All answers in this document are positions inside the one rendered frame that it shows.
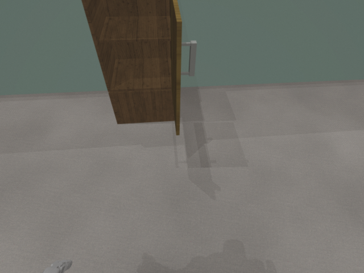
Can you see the handle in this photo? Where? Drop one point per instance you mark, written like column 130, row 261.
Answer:
column 192, row 57

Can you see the robot left hand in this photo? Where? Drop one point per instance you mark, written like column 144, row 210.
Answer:
column 58, row 266

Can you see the cupboard door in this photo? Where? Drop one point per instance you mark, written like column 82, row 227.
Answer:
column 176, row 32

